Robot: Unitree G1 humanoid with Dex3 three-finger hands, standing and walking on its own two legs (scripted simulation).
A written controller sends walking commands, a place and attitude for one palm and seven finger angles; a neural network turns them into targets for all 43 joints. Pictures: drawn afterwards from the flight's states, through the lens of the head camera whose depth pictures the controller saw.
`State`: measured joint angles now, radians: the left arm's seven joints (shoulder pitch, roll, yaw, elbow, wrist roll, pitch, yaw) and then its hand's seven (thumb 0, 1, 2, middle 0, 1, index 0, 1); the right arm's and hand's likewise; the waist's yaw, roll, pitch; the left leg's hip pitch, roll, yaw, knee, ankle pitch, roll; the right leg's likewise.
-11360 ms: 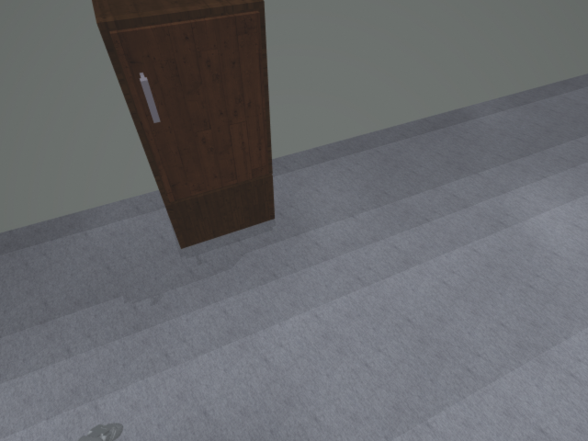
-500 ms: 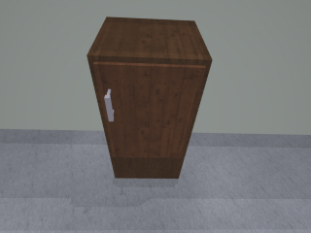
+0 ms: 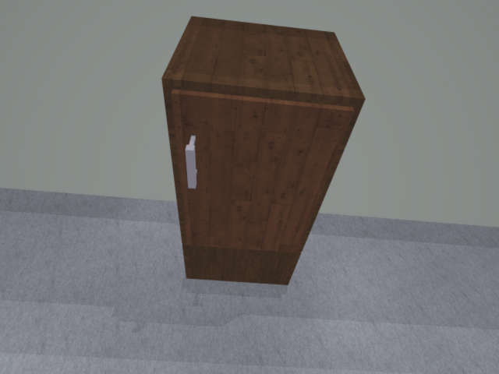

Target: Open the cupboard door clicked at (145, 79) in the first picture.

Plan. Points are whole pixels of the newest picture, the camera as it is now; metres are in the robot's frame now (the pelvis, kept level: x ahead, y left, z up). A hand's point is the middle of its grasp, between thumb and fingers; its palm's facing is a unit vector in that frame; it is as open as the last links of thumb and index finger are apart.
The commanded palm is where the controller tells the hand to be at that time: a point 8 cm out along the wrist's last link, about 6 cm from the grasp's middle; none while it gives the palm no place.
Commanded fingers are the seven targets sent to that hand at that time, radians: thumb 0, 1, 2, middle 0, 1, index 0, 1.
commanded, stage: shuffle to correct the standing spot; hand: left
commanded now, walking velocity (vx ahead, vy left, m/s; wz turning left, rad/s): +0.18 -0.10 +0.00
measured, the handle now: (192, 162) +0.59 +0.17 -0.04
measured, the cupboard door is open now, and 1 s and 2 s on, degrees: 0 0 0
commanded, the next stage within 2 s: come to a stop and stand still in 0.18 s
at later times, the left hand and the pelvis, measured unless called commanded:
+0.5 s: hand (205, 356) +0.19 +0.08 -0.16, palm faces -0.07 -0.98 -0.16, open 7.4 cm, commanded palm none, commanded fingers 0.00 0.90 0.90 -0.20 -0.30 -0.20 -0.30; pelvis +0.07 -0.07 +0.00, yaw +0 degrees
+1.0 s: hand out of the picture +0.05 +0.13 -0.17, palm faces +0.05 -0.97 -0.24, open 7.4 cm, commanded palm none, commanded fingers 0.00 0.90 0.90 -0.20 -0.30 -0.20 -0.30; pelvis +0.04 -0.06 +0.00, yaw -1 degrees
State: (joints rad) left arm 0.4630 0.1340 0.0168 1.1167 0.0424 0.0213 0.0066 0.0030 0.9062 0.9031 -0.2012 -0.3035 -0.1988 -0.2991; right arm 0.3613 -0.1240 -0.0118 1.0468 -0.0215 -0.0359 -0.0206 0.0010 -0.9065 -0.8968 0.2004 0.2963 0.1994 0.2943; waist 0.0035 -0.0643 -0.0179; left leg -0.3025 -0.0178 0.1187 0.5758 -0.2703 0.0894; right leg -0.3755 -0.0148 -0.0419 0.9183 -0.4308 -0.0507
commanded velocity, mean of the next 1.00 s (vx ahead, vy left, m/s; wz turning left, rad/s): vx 0.00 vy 0.03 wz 0.00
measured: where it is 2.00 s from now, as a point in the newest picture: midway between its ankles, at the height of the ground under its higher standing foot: outside the picture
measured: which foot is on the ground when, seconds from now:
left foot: down 0.00-0.44, up 0.46-0.72, down 0.74-1.00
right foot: up 0.00-0.42, down 0.44-0.74, up 0.76-0.96, down 0.98-1.00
